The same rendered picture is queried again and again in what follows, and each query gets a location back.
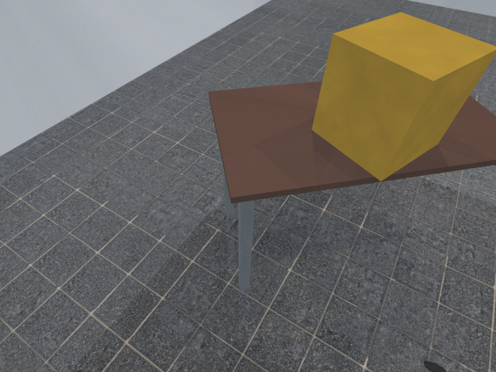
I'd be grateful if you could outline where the table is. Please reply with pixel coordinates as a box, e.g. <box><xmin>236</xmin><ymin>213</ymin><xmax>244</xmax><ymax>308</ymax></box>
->
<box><xmin>208</xmin><ymin>81</ymin><xmax>496</xmax><ymax>291</ymax></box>

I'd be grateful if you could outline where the carton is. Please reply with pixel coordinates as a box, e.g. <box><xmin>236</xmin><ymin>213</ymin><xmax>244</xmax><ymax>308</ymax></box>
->
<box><xmin>312</xmin><ymin>12</ymin><xmax>496</xmax><ymax>181</ymax></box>

